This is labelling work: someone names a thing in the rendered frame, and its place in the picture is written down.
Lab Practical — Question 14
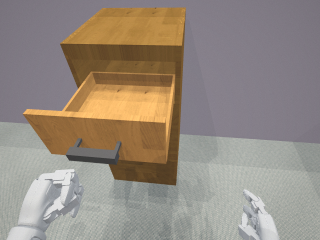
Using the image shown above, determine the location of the left robot hand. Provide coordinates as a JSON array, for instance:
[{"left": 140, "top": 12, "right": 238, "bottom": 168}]
[{"left": 17, "top": 169, "right": 84, "bottom": 232}]

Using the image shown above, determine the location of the drawer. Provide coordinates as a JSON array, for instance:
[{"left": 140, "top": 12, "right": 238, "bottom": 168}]
[{"left": 23, "top": 71, "right": 175, "bottom": 164}]

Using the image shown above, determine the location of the cabinet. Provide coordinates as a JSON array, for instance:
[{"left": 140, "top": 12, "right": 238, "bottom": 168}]
[{"left": 60, "top": 7, "right": 186, "bottom": 186}]

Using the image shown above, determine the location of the robot left forearm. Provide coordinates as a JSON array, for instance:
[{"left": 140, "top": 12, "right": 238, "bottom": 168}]
[{"left": 6, "top": 225, "right": 47, "bottom": 240}]

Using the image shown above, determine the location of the right robot hand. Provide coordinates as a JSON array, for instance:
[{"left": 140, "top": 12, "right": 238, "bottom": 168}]
[{"left": 238, "top": 189, "right": 280, "bottom": 240}]

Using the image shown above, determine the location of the handle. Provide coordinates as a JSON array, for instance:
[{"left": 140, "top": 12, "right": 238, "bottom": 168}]
[{"left": 65, "top": 138, "right": 122, "bottom": 165}]

